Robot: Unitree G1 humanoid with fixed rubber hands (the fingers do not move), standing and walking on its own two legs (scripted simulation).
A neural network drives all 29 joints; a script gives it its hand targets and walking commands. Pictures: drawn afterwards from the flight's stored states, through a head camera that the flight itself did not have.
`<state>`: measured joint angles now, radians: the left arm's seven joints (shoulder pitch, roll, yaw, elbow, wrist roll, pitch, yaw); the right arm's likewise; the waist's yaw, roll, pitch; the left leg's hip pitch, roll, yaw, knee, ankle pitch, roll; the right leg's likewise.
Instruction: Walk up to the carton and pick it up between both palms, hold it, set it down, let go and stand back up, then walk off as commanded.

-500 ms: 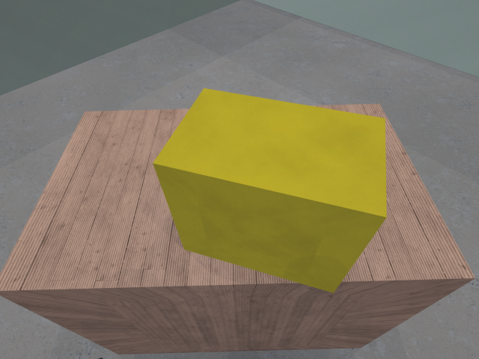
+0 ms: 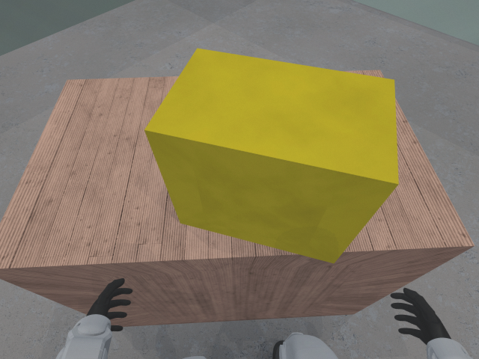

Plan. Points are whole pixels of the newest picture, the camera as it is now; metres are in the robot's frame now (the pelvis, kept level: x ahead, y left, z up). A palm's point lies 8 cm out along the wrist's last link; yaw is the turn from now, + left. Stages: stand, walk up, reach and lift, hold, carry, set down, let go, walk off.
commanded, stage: reach and lift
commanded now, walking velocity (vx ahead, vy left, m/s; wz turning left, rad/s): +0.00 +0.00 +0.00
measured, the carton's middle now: (270, 163) +0.41 -0.03 +0.07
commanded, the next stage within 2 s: none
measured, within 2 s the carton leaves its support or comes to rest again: neither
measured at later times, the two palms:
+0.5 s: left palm (82, 343) +0.16 +0.26 -0.03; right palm out of the picture +0.12 -0.26 -0.04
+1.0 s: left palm (62, 336) +0.16 +0.27 +0.00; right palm (407, 333) +0.15 -0.21 +0.00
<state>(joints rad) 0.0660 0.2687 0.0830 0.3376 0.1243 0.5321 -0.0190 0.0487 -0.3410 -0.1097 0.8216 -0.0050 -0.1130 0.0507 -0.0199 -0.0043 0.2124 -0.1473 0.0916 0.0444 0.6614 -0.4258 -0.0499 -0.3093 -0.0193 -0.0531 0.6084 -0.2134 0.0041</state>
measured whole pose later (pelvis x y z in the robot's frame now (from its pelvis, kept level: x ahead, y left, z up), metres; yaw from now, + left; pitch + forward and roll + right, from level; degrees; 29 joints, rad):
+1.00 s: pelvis +0.02 +0.02 +0.02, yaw +1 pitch -6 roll -2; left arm 0.44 0.34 0.01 0.07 -0.16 0.13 -0.03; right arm 0.50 -0.12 -0.11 0.13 0.08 0.00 -0.06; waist 0.02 0.01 0.08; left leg 0.03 0.06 0.04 0.39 -0.32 -0.02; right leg -0.11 -0.02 -0.02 0.33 -0.11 0.03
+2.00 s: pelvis +0.01 +0.02 +0.02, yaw +2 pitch -6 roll -1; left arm 0.24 0.39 0.02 -0.13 -0.37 0.31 -0.04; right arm 0.36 -0.27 -0.17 -0.27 0.29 0.35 -0.10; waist -0.04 0.03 0.05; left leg 0.05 0.02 0.02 0.33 -0.27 -0.01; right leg -0.09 -0.03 0.03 0.28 -0.08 0.05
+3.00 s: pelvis +0.02 +0.02 +0.03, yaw +1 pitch -1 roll -1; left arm -0.34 0.43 0.11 0.06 -0.32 0.66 -0.04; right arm -0.15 -0.44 -0.19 -0.07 0.42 0.54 -0.07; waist -0.14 0.00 -0.02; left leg -0.03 0.03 0.03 0.33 -0.27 -0.01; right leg -0.17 -0.01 0.06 0.25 -0.06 0.05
